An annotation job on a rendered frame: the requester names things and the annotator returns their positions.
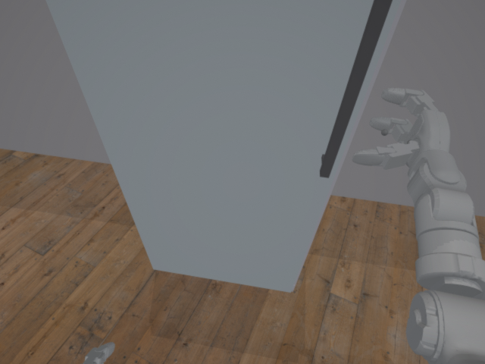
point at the right robot hand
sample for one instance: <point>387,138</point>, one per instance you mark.
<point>429,132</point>

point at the handle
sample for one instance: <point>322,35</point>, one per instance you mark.
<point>374,26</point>

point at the fridge door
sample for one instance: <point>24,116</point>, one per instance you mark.
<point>215,115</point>

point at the left robot hand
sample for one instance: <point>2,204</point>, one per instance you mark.
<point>99,356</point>

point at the robot right forearm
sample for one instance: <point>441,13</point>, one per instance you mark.
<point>449,253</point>

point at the right robot upper arm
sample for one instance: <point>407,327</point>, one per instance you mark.
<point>447,328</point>

